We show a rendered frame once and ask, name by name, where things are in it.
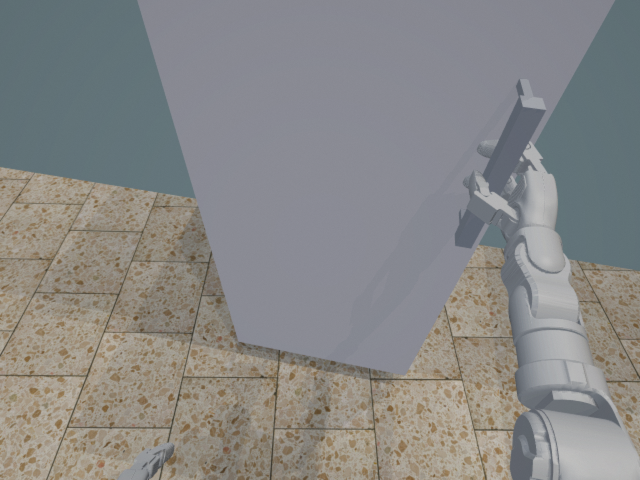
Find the handle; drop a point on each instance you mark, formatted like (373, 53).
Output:
(521, 125)

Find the fridge door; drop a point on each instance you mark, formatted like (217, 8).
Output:
(327, 142)

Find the right robot forearm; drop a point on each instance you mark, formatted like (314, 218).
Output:
(556, 370)

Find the robot right upper arm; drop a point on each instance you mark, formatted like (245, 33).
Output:
(550, 445)

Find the robot left hand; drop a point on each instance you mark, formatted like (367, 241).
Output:
(147, 463)

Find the robot right hand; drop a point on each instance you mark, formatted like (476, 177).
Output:
(531, 202)

